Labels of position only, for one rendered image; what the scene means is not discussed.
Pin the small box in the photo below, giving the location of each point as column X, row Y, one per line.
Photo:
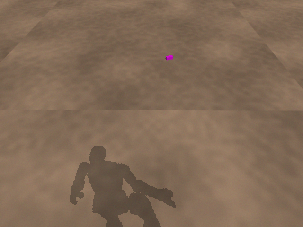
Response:
column 170, row 57

